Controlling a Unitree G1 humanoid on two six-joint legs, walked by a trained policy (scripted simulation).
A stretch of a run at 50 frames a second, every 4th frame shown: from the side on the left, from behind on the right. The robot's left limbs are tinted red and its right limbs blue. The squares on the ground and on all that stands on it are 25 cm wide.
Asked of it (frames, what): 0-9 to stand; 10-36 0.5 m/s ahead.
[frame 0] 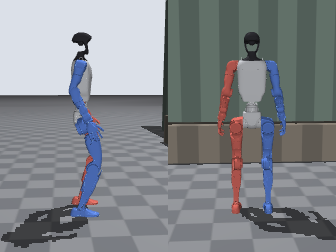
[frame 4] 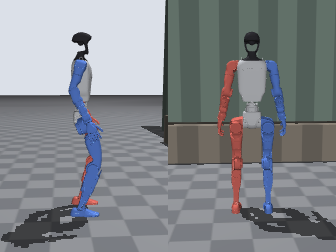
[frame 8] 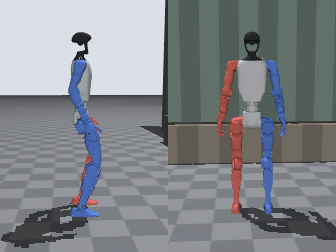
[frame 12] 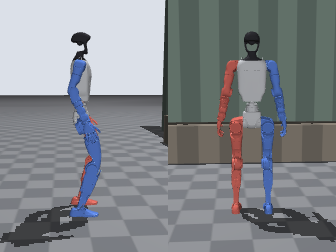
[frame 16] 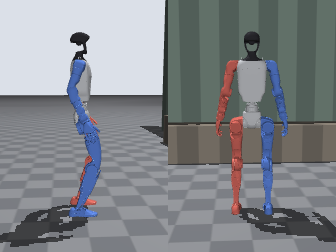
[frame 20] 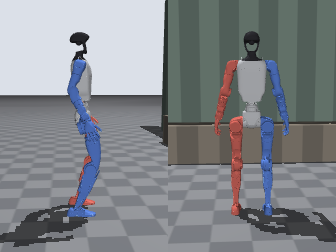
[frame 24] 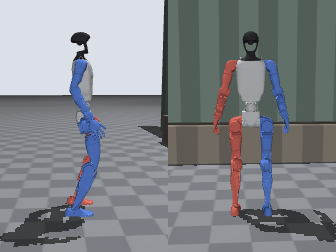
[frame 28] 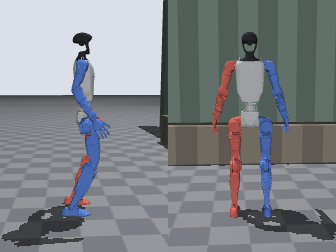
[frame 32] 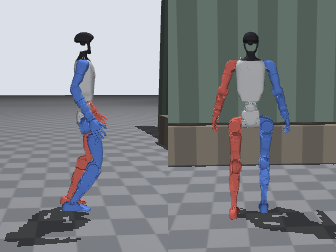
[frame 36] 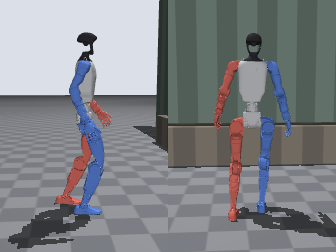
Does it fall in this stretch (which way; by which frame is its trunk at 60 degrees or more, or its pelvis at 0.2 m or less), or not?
no
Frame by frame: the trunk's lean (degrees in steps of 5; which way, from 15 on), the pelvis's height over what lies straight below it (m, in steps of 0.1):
0: 0, 0.8
4: 0, 0.8
8: 0, 0.8
12: 0, 0.8
16: 0, 0.8
20: 5, 0.8
24: 5, 0.8
28: 5, 0.8
32: 0, 0.8
36: 0, 0.8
